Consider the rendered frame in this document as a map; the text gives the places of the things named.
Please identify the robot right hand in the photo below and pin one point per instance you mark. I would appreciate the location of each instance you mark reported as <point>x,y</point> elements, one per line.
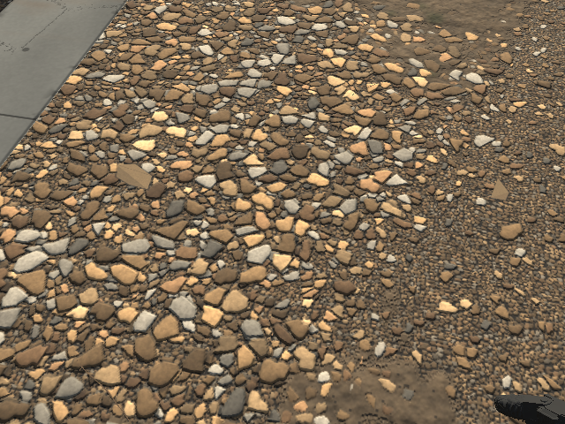
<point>532,409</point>

